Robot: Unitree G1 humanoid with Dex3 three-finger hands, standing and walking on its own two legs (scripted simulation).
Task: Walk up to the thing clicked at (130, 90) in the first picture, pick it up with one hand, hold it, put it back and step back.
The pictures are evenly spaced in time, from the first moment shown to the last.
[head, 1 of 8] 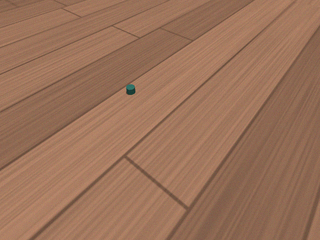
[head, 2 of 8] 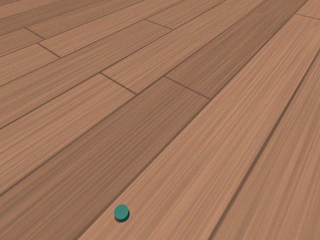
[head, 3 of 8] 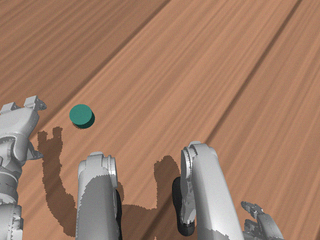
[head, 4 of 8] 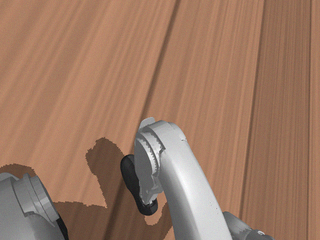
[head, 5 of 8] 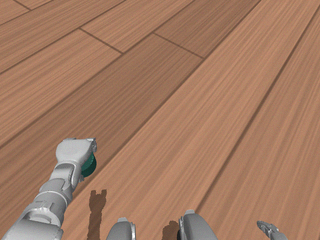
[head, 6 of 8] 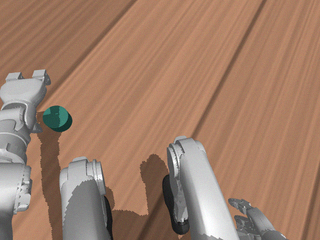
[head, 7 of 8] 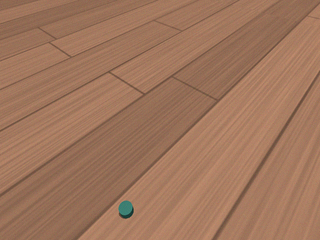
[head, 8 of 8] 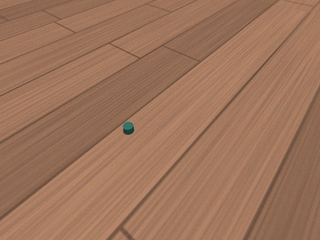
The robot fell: no
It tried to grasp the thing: yes
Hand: left
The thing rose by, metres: 0.69
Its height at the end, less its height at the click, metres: +0.00
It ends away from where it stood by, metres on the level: 0.01
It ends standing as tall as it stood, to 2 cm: yes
